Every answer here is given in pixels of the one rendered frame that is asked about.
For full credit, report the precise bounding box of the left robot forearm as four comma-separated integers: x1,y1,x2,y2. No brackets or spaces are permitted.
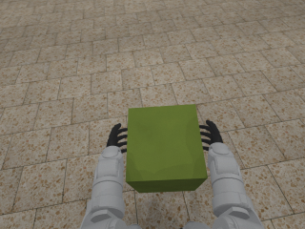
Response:
79,145,125,229

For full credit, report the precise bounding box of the carton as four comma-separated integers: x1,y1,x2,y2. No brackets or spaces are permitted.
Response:
126,104,208,194

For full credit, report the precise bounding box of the right robot upper arm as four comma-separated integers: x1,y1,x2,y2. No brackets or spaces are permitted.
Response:
212,215,264,229

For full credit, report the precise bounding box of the robot right hand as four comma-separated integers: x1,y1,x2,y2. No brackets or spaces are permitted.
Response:
199,119,223,151

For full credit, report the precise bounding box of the right robot forearm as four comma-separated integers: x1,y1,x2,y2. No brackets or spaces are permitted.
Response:
207,142,265,229

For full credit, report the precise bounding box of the robot left hand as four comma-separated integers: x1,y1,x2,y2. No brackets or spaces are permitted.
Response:
106,123,128,154

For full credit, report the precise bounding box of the left robot upper arm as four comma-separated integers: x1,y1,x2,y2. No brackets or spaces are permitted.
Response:
82,217,128,229

